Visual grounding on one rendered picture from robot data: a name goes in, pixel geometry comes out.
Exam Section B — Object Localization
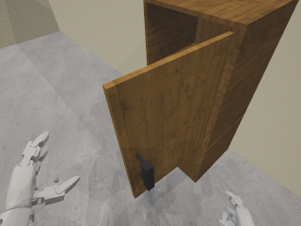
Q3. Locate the left robot hand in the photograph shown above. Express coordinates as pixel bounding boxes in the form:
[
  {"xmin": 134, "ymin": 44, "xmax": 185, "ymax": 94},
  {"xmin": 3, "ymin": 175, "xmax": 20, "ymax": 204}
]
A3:
[{"xmin": 5, "ymin": 131, "xmax": 81, "ymax": 212}]

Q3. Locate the right robot hand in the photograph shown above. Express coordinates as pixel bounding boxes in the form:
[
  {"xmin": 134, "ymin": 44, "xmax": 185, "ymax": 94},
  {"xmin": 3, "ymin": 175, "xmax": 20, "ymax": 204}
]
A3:
[{"xmin": 219, "ymin": 190, "xmax": 255, "ymax": 226}]

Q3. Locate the handle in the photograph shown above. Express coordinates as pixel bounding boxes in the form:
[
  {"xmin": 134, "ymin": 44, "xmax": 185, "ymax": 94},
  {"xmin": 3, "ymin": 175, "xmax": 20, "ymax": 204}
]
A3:
[{"xmin": 135, "ymin": 152, "xmax": 155, "ymax": 191}]

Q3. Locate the left robot forearm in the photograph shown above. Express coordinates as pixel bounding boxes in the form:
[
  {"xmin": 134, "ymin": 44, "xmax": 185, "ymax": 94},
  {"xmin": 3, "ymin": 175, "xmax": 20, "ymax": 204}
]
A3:
[{"xmin": 0, "ymin": 207, "xmax": 35, "ymax": 226}]

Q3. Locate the cupboard door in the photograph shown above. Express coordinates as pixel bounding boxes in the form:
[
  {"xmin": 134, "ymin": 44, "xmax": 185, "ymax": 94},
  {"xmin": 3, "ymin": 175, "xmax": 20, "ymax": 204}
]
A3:
[{"xmin": 102, "ymin": 31, "xmax": 235, "ymax": 199}]

